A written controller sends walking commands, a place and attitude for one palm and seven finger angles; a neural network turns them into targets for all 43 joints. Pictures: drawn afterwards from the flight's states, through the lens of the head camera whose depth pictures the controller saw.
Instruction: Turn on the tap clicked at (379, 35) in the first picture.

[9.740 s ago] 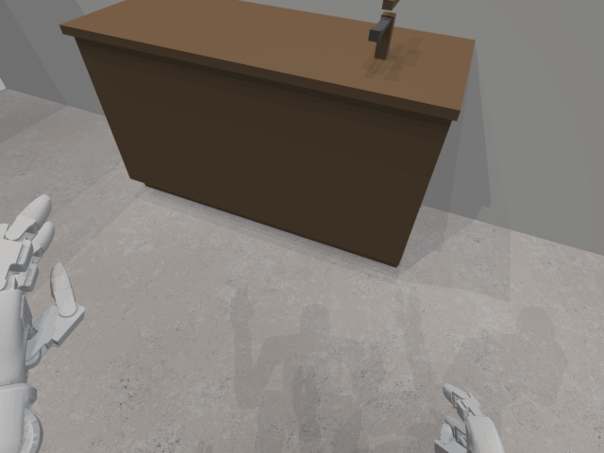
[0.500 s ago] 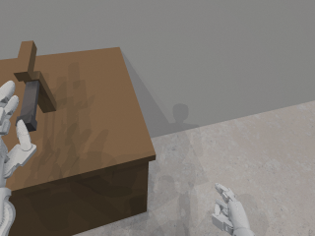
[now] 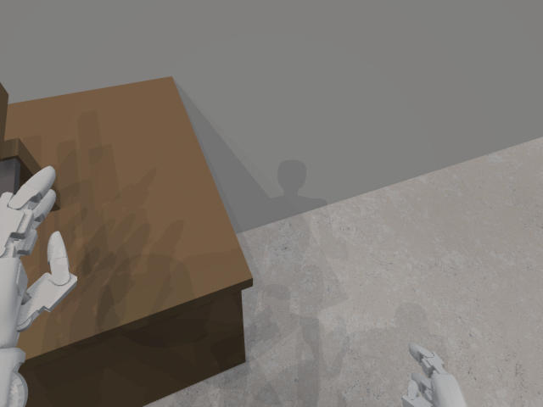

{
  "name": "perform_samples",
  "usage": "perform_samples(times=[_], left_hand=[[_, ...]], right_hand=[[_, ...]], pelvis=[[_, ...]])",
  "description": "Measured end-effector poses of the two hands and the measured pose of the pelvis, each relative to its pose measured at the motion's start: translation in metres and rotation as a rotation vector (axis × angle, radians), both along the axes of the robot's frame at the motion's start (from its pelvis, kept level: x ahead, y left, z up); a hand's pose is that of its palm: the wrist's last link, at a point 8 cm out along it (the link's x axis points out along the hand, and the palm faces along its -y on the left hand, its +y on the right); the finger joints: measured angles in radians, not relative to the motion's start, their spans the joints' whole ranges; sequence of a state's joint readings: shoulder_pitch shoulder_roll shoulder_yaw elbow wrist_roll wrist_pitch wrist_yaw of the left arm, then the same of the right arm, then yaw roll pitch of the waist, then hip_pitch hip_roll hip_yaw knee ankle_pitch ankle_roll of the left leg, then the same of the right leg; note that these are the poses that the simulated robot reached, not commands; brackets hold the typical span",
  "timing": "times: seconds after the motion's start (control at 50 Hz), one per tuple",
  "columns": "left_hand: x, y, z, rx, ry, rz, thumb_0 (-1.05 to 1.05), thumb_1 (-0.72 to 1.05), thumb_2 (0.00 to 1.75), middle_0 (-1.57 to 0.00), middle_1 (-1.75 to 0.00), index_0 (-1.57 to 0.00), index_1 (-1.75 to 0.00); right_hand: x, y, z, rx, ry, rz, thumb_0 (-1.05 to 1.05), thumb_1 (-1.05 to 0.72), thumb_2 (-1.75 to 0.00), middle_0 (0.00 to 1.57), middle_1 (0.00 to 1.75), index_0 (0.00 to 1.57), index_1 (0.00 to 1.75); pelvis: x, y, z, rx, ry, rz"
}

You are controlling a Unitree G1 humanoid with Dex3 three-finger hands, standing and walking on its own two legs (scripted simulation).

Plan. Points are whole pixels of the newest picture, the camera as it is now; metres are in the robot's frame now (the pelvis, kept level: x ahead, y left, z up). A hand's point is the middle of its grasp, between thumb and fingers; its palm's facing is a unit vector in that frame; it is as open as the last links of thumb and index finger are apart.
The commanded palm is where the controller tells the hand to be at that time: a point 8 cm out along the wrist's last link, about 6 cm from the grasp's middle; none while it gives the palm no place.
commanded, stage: come to a stop and stand still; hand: left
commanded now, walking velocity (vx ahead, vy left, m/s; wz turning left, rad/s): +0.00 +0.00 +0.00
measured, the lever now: out of the picture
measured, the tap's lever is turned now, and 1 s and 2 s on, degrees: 0 0 0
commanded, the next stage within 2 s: look again from close up in 0.90 s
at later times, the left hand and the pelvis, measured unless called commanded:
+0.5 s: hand (10, 271) +0.22 +0.27 +0.16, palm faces +0.42 -0.83 -0.36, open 7.4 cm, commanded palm +0.16 +0.30 +0.18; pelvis +0.01 +0.02 +0.00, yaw +1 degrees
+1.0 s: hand out of the picture +0.19 +0.27 +0.17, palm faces +0.43 -0.83 -0.37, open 7.4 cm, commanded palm +0.14 +0.31 +0.18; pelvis -0.01 +0.02 +0.01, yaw +2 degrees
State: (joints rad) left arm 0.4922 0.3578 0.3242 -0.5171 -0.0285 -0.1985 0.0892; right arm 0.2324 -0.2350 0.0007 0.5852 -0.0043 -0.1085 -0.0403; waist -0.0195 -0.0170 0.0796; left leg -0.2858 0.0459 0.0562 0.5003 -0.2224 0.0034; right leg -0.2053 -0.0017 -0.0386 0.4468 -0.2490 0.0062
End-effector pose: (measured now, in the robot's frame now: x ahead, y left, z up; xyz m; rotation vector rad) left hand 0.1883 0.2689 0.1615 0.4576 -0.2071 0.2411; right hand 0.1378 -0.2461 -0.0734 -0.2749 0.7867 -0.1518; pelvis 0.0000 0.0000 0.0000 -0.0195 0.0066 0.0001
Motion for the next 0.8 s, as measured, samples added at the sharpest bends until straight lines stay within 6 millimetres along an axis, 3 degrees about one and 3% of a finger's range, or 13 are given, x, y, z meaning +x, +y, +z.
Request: perform_samples(times=[0.2,0.38,0.52,0.8], left_hand=[[0.009,0.036,0.022,0.09,-0.055,0.108,0.02,0.89,0.89,-0.23,-0.3,-0.21,-0.31],[-0.003,0.034,0.009,-0.021,-0.033,0.123,0.02,0.89,0.89,-0.21,-0.3,-0.21,-0.31],[-0.012,0.044,0.017,-0.028,-0.082,0.142,0.02,0.89,0.89,-0.22,-0.3,-0.21,-0.31],[-0.029,0.048,0.01,-0.044,-0.049,0.143,0.02,0.89,0.89,-0.21,-0.3,-0.2,-0.31]], right_hand=[[0.05,0.035,0.0,0.051,-0.036,0.081,0.01,-0.9,-0.9,0.2,0.3,0.2,0.3],[0.078,0.06,0.015,0.067,-0.111,0.145,0.01,-0.9,-0.9,0.2,0.3,0.21,0.3],[0.07,0.064,0.021,0.051,-0.12,0.148,0.01,-0.9,-0.9,0.2,0.3,0.21,0.3],[0.018,0.054,0.009,0.041,-0.049,0.076,0.01,-0.9,-0.9,0.2,0.3,0.21,0.3]], pelvis=[[0.013,0.009,0.002,-0.007,0.007,0.01],[0.013,0.017,0.003,-0.008,-0.001,0.017],[0.005,0.02,0.004,-0.011,-0.014,0.022],[-0.011,0.028,0.005,-0.009,-0.024,0.021]])
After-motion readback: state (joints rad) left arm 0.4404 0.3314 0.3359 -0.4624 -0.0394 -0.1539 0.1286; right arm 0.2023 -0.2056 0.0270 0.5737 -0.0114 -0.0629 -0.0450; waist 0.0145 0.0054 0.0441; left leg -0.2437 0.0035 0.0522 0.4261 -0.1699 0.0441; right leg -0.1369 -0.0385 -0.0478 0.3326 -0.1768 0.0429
